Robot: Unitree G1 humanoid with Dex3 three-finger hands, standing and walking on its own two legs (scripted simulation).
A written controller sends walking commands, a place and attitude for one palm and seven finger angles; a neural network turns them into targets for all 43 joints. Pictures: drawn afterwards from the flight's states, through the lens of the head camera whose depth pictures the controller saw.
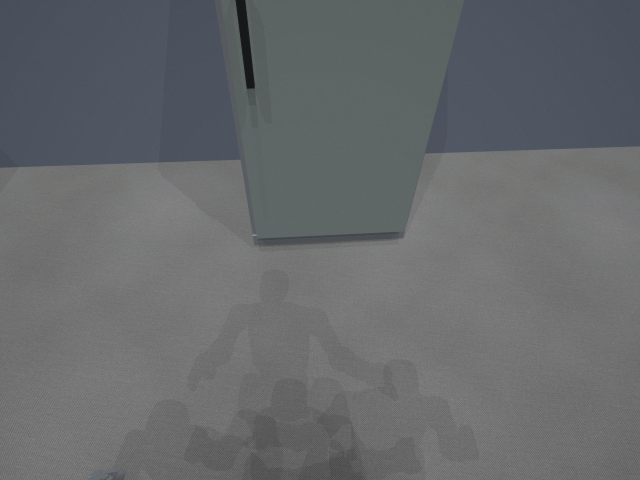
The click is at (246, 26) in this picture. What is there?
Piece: fridge door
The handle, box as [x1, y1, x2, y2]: [236, 0, 254, 88]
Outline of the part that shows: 236,0 247,88 254,87 245,2 244,0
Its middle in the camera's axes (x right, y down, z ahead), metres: -0.19 -0.52 +0.96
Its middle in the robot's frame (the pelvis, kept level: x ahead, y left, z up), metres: +1.07 +0.25 +0.12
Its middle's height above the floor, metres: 0.89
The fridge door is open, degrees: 0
